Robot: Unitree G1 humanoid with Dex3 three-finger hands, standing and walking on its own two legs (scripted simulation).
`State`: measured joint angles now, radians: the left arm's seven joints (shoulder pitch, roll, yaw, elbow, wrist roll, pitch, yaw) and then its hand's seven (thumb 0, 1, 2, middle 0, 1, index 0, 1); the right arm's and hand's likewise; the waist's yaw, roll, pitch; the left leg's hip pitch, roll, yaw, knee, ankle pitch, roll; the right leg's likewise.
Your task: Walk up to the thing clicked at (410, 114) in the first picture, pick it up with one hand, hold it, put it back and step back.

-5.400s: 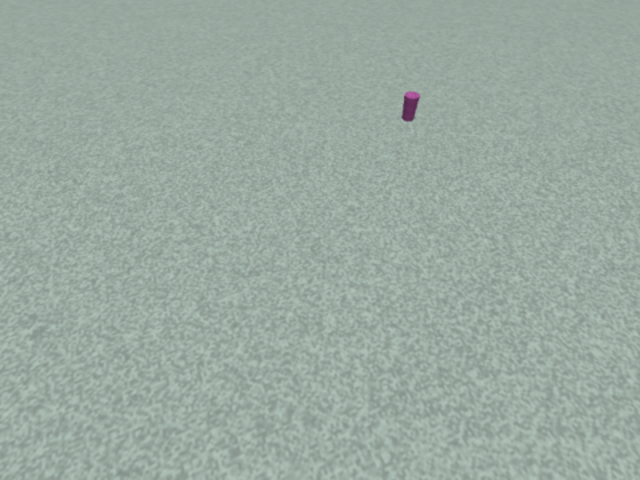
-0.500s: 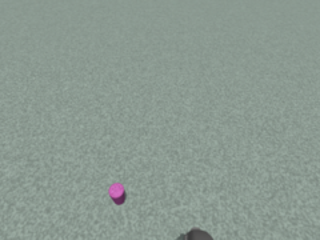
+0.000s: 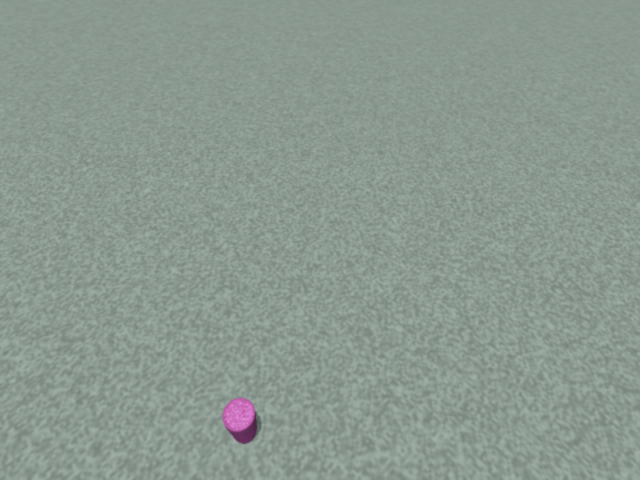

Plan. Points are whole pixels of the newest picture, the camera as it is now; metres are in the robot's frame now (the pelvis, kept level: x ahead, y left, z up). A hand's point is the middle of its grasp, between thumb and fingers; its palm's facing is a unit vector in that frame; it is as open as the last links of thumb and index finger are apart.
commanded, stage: walk up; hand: left
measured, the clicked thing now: (242, 423) +0.39 +0.23 -0.68
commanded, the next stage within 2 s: stand in 1.30 s
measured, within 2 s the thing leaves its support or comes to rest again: neither
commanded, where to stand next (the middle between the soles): +0.07 +0.01 m, yaw +1 degrees
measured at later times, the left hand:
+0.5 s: hand out of the picture +0.11 +0.25 -0.13, palm faces +0.03 -0.94 -0.35, open 7.4 cm
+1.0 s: hand out of the picture +0.12 +0.24 -0.13, palm faces +0.00 -0.94 -0.33, open 7.4 cm
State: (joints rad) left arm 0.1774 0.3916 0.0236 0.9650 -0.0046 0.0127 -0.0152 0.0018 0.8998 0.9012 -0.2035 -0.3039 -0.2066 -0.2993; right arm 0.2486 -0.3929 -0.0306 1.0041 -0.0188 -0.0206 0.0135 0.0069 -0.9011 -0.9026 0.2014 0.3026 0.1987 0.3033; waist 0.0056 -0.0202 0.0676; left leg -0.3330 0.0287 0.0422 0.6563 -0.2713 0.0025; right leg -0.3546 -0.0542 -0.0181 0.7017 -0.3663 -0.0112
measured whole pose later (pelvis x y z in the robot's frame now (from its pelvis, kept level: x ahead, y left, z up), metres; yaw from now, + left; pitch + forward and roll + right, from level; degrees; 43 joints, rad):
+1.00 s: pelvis +0.04 -0.01 +0.03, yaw +0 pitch -3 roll +0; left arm 0.07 0.34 0.02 1.16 0.01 0.00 -0.01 0.00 0.90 0.90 -0.20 -0.30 -0.21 -0.30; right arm 0.10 -0.35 -0.01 1.17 -0.01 0.00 0.01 0.01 -0.90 -0.90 0.20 0.30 0.20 0.30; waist -0.01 0.00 0.06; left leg -0.13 0.04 0.04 0.33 -0.16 -0.02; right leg -0.13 -0.03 -0.02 0.32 -0.15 0.02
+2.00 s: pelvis +0.05 -0.02 +0.03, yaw +1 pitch -2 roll +0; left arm 0.10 0.35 0.00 1.14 0.01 -0.01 -0.01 0.00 0.90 0.90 -0.20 -0.30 -0.21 -0.30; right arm 0.10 -0.35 0.00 1.15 -0.01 0.00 0.01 0.01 -0.90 -0.90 0.20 0.30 0.20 0.30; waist 0.00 0.00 0.05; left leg -0.12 0.04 0.02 0.31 -0.17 -0.03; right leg -0.12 -0.02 -0.04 0.32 -0.17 0.01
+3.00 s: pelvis +0.06 -0.02 +0.03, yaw +1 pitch -2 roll +0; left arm 0.11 0.35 0.00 1.13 0.01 -0.01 -0.01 0.00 0.90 0.90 -0.20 -0.30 -0.21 -0.30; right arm 0.11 -0.35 0.00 1.13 -0.01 0.00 0.01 0.01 -0.90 -0.90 0.20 0.30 0.20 0.30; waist 0.00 0.00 0.05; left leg -0.09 0.05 0.03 0.31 -0.17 -0.04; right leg -0.10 -0.02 -0.03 0.32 -0.18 0.00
